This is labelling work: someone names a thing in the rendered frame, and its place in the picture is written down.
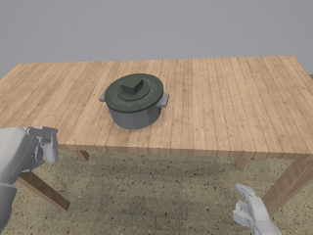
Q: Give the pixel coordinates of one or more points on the left robot hand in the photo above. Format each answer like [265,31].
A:
[22,150]

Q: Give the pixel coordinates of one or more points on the table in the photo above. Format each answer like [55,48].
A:
[240,107]

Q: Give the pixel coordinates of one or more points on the right robot forearm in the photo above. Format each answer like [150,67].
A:
[265,227]

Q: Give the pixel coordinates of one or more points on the knob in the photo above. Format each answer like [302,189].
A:
[132,84]

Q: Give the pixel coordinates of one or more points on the left robot forearm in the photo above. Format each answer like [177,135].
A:
[7,195]

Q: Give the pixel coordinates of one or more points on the right robot hand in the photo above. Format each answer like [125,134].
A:
[246,214]

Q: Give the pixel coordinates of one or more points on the lid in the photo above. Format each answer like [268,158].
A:
[125,102]

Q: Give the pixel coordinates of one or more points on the pot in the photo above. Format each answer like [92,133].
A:
[138,120]

